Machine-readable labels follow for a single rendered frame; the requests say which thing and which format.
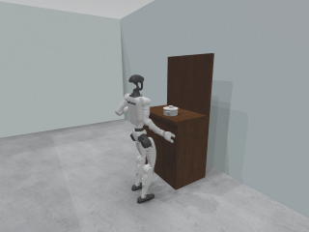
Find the pot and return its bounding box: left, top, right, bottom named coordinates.
left=163, top=109, right=178, bottom=116

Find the left robot shin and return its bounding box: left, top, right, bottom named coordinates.
left=135, top=157, right=146, bottom=186

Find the robot right forearm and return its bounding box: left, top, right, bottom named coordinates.
left=147, top=119, right=166, bottom=137

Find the robot shin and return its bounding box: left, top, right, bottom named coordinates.
left=141, top=167, right=155, bottom=198
left=135, top=157, right=146, bottom=186

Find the table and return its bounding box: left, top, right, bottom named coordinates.
left=143, top=53, right=214, bottom=190

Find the lid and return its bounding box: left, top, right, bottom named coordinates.
left=163, top=106, right=178, bottom=110

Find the robot left upper arm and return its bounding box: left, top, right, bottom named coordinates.
left=115, top=93, right=131, bottom=116

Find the right robot shin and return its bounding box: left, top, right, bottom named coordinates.
left=141, top=167, right=155, bottom=198

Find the right robot hand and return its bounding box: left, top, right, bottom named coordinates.
left=163, top=131, right=176, bottom=143

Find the robot left forearm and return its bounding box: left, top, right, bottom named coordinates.
left=123, top=106, right=128, bottom=114

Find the robot right upper arm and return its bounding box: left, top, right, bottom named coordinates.
left=140, top=97, right=151, bottom=126

